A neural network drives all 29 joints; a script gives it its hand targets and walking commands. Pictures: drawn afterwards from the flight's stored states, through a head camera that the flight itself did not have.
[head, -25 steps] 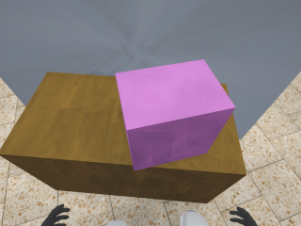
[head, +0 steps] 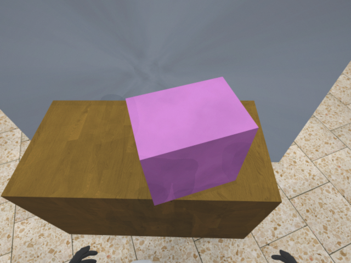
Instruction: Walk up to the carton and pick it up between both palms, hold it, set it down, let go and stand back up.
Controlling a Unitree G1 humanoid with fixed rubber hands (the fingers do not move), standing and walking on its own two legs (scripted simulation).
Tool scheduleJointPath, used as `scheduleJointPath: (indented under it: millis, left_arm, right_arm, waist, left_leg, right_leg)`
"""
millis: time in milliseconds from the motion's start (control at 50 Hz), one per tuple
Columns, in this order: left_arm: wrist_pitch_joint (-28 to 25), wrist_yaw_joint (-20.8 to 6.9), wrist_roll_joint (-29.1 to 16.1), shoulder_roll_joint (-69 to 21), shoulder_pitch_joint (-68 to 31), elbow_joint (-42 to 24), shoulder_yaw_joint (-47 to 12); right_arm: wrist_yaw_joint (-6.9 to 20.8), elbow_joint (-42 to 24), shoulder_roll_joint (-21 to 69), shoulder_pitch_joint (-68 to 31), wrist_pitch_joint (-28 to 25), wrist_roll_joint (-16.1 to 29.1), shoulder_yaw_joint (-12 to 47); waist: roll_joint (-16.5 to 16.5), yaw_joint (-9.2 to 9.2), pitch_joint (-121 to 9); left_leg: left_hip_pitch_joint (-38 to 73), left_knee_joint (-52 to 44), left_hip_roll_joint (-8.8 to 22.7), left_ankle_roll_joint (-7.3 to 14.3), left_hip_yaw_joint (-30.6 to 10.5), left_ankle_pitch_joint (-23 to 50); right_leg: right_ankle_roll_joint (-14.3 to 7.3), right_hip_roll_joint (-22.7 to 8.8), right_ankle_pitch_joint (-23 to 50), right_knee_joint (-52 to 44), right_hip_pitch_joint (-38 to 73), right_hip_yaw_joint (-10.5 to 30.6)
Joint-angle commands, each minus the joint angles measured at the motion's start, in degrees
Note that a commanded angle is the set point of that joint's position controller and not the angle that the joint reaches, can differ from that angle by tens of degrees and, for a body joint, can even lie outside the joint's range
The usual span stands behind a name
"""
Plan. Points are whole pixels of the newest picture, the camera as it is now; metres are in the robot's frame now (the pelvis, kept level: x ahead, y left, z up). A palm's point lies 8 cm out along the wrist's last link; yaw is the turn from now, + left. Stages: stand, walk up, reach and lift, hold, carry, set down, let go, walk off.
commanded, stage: walk up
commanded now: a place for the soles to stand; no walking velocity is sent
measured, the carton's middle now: (186, 144) +0.45 -0.02 -0.07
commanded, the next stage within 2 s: none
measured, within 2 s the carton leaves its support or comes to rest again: neither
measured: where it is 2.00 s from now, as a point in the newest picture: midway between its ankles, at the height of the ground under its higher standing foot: outside the picture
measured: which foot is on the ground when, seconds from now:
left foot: down 0.00-1.00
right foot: down 0.00-1.00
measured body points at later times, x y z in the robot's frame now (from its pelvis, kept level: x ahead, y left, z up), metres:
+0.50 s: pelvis -0.01 +0.00 +0.00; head +0.01 -0.01 +0.45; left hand +0.11 +0.25 -0.10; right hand +0.07 -0.27 -0.11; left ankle +0.01 +0.13 -0.73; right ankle +0.00 -0.10 -0.73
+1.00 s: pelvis +0.02 +0.00 +0.00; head +0.04 -0.02 +0.45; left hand +0.13 +0.25 -0.11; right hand +0.07 -0.27 -0.12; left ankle +0.01 +0.13 -0.73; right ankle +0.00 -0.10 -0.73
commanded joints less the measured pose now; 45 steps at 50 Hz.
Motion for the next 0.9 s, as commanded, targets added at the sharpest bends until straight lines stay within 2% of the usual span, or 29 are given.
scheduleJointPath:
  millis: [0,20,60,80,100,120,140,180,200,220,240,260,280,400,420,460,480,500,540,560,620,660,680,700,740,760,780,820,880]
  left_arm:
    - [-0.35,0.58,-0.34,10.29,0.57,-3.46,2.53]
    - [-0.14,0.4,-0.66,10.14,-1.09,-3.92,2.83]
    - [-0.63,-0.2,-1.62,8.96,-1.91,-5.09,2.35]
    - [-0.79,-0.49,-1.81,6.53,-1.68,-5.46,1.84]
    - [-0.7,-0.6,-1.51,5.87,-0.45,-4.83,1.76]
    - [0.02,-0.52,-0.65,5.1,1.17,-4.52,2.01]
    - [0.12,-0.19,-0.77,5.8,2.12,-3.32,2.41]
    - [-0.22,-0.36,-0.5,7.47,4.08,-3.2,2.64]
    - [-0.86,-0.55,-0.21,9.65,1.9,-3.97,2.97]
    - [-1.45,-0.53,-0.54,11.06,-0.05,-4.3,3.3]
    - [-1.74,-0.66,-1.31,10.66,-1.29,-3.92,3.15]
    - [-1.81,-0.71,-1.57,10.64,-1.14,-2.93,3.04]
    - [-1.79,-0.42,-1.66,10.16,-0.42,-3.14,3.03]
    - [-1.62,-0.65,-1.14,9.28,-0.3,-2.86,3.08]
    - [-1.78,-0.49,-1.38,8.61,0.56,-3.06,2.84]
    - [-1.76,-0.77,-0.82,7.42,-0.21,-2.94,2.84]
    - [-1.68,-0.47,-1.32,8.67,-0.51,-3.48,2.86]
    - [-1.73,-0.55,-1.29,8.6,-0.72,-3.68,3.04]
    - [-2.11,-0.62,-1.18,8.7,-0.58,-3.65,3.28]
    - [-1.95,-0.85,-0.96,8.11,-1.08,-3.4,3.18]
    - [-1.82,-0.06,-1.36,8.75,2.04,-2.08,3.13]
    - [-1.49,-0.22,-1.37,9.04,0.36,-2.02,3.28]
    - [-1.28,-0.25,-0.94,8.13,-0.37,-2.42,3.19]
    - [-1.54,-0.44,-0.22,6.5,0.69,-3.05,3.01]
    - [-1.37,-0.5,-0.61,7.1,1.41,-2.42,3.22]
    - [-1.55,-0.57,-0.43,8.06,0.89,-2.66,3.44]
    - [-1.72,-0.6,-0.13,7.5,0.14,-2.85,3.08]
    - [-2.17,-0.19,-0.18,7.36,2.32,-2.24,3.28]
    - [-3.22,0.03,-0.4,7.83,2.63,-3.09,3.53]
  right_arm:
    - [-0.54,-4.71,-3.47,2.55,-2.93,0.08,-1.03]
    - [-0.41,-3.58,-3.49,4.81,-3.72,-0.22,-1.02]
    - [-0.41,-3.94,-6.67,5.04,-4.4,-0.33,-2.13]
    - [-0.29,-4.54,-8.94,4.66,-4.48,-0.89,-2.57]
    - [-0.29,-5.02,-9.9,3.84,-4.43,-0.74,-2.87]
    - [-0.45,-4.49,-10.71,2.84,-3.92,-0.42,-3.07]
    - [-0.23,-5.21,-9.02,-1.16,-3.67,-0.18,-2.21]
    - [0.43,-5.56,-6.27,-3.22,-3.16,-0.07,-1.36]
    - [0.59,-5.95,-6.41,-3.39,-3.01,-0.35,-1.56]
    - [1.05,-5.05,-4.67,-2.04,-3.15,-0.01,-1.23]
    - [1.1,-5.15,-4.6,-0.66,-3.24,0.66,-1.34]
    - [1.12,-4.25,-6.11,2.23,-3.65,0.87,-1.86]
    - [0.95,-4.52,-5.94,2.89,-3.81,0.38,-1.45]
    - [0.63,-3.47,-6.11,4.27,-4.44,0.28,-1.75]
    - [0.63,-3.08,-6.46,4.19,-4.54,0.24,-1.6]
    - [0.43,-2.39,-6.35,3.01,-4.48,-0.21,-1.37]
    - [0.61,-2.83,-6.59,3.38,-4.39,0.08,-1.46]
    - [0.5,-2.47,-6.73,3.37,-4.62,-0.02,-1.49]
    - [0.57,-2.72,-7.6,4.09,-4.76,0.25,-1.87]
    - [0.6,-3.04,-7.92,3.64,-4.78,-0.46,-2.08]
    - [0.65,-3.03,-8.44,3.31,-4.61,-0.1,-2.26]
    - [0.72,-2.92,-6.95,4.62,-4.16,0.42,-1.72]
    - [0.45,-2.57,-7.27,3.55,-4.55,0.09,-1.83]
    - [0.81,-2.11,-8.05,5.95,-4.24,-0.53,-1.76]
    - [0.88,-2.19,-8.62,5.26,-3.48,-0.22,-2.28]
    - [0.82,-2.6,-9.4,5.17,-3.55,-0.42,-2.56]
    - [0.85,-2.57,-9.43,5.83,-3.6,-0.26,-2.7]
    - [0.79,-2.6,-9.66,4.65,-4.09,-0.64,-2.61]
    - [1.26,-1.51,-8.79,3.8,-3.93,-0.53,-2.2]
  waist:
    - [-12.09,-0.11,-6.33]
    - [-9.63,-1.37,-8.99]
    - [-6.33,-2.61,-10.72]
    - [-0.06,-2.15,-8.41]
    - [2.23,-1.68,-6.21]
    - [2.72,0.04,-5.81]
    - [4.51,0.97,-0.09]
    - [5.53,2.03,-0.08]
    - [0.41,1.54,3.0]
    - [-1.84,0.43,0.72]
    - [-4.03,0.03,1.23]
    - [-5.28,-1.49,-1.65]
    - [-2.9,-1.48,-1.65]
    - [-4.78,-1.17,-7.21]
    - [-5.28,-0.18,-6.22]
    - [-5.25,0.06,-5.33]
    - [-3.78,-0.83,-3.78]
    - [-3.65,-0.35,-4.86]
    - [-1.84,-0.57,-6.46]
    - [-3.94,-0.54,-6.18]
    - [-1.1,-0.21,-7.34]
    - [-2.59,-0.45,-6.55]
    - [-2.62,-0.03,-5.66]
    - [1.07,0.09,-7.17]
    - [1.07,-0.34,-3.52]
    - [2.23,-0.68,-1.84]
    - [0.52,-0.67,-0.83]
    - [2.35,-0.24,-1.57]
    - [1.3,-0.36,-0.15]
  left_leg:
    - [1.59,-10.12,-0.2,0.44,1.0,8.39]
    - [7.51,-15.97,-0.49,0.34,2.48,17.92]
    - [15.66,-17.37,2.53,1.87,-0.69,25.76]
    - [16.5,-18.1,7.6,4.4,-8.97,27.34]
    - [13.81,-22.35,13.69,8.03,-16.29,22.37]
    - [5.01,-23.83,17.0,12.04,-17.61,16.17]
    - [-2.97,-25.22,16.1,11.85,-15.97,11.57]
    - [-6.31,-25.55,8.58,5.57,-7.09,1.88]
    - [-6.33,-21.63,4.56,3.05,-4.18,3.17]
    - [-2.46,-17.12,1.72,1.29,-1.71,8.23]
    - [2.69,-15.07,1.07,0.05,-0.07,11.55]
    - [6.89,-16.08,1.78,0.77,-0.96,12.94]
    - [8.64,-16.51,2.56,1.05,-0.92,14.23]
    - [6.96,-18.84,4.03,1.98,-2.92,13.26]
    - [5.63,-18.29,3.99,1.92,-2.41,14.52]
    - [6.35,-18.65,4.4,1.85,-2.44,15.31]
    - [6.14,-19.88,3.9,1.74,-2.55,14.19]
    - [5.71,-19.77,4.22,2.22,-3.35,14.71]
    - [7.56,-19.07,4.63,1.39,-2.31,20.06]
    - [6.62,-19.34,5.14,2.23,-3.12,19.42]
    - [7.19,-18.38,5.44,3.11,-3.54,25.07]
    - [6.16,-20.58,4.61,2.13,-2.31,21.02]
    - [6.33,-20.49,5.96,3.11,-3.94,19.55]
    - [5.43,-21.09,5.12,3.93,-3.9,11.12]
    - [4.03,-23.42,6.49,4.61,-6.03,1.16]
    - [4.95,-24.55,8.14,5.49,-7.62,-0.03]
    - [3.68,-27.07,10.04,5.94,-11.03,-2.04]
    - [4.9,-27.13,11.48,7.84,-11.53,0.33]
    - [3.14,-22.31,7.8,5.71,-4.75,13.0]
  right_leg:
    - [-6.35,-10.92,25.32,-7.73,3.47,11.35]
    - [-5.04,-10.06,22.22,-5.15,2.06,8.41]
    - [-2.8,-7.47,17.85,-0.98,-5.07,8.29]
    - [-0.26,-4.82,11.47,3.15,-10.24,7.41]
    - [1.72,-1.92,0.3,7.52,-13.52,6.13]
    - [2.46,-1.7,-5.99,8.35,-5.71,3.45]
    - [2.1,-3.0,-6.46,5.79,-1.8,3.84]
    - [1.98,-3.62,-2.2,-4.18,2.87,6.49]
    - [0.76,-5.74,-2.52,-8.74,-0.35,11.68]
    - [-0.62,-8.41,-4.91,-12.46,-2.74,16.02]
    - [-1.25,-9.68,-5.61,-15.06,-8.07,16.48]
    - [-1.88,-8.4,-5.22,-14.36,-8.63,14.18]
    - [-1.44,-8.21,-3.49,-13.23,-8.66,13.45]
    - [-0.16,-5.32,-0.98,-10.57,-2.13,9.22]
    - [-0.21,-5.7,4.16,-9.84,-1.5,10.34]
    - [-0.13,-5.24,3.82,-10.4,-2.71,9.96]
    - [-0.35,-5.61,4.81,-9.48,-3.53,9.7]
    - [-0.29,-5.62,3.48,-10.26,-2.96,9.91]
    - [-1.01,-5.42,8.71,-8.28,-2.09,8.75]
    - [-0.57,-4.77,9.72,-7.6,-1.53,8.27]
    - [-0.23,-5.29,17.38,-6.83,1.52,8.61]
    - [-0.18,-4.81,13.32,-7.36,1.21,8.97]
    - [0.07,-4.18,12.61,-6.74,-0.33,8.29]
    - [-0.93,-3.81,2.37,-5.35,0.76,7.7]
    - [-0.36,-2.35,-5.42,-5.42,-4.27,7.48]
    - [-0.27,-1.46,-5.59,-3.44,-7.01,6.79]
    - [0.82,-0.51,-3.88,-1.5,-8.29,4.97]
    - [1.47,-0.82,-3.01,-0.28,-7.42,4.53]
    - [0.17,-3.41,6.64,-4.64,-4.14,9.02]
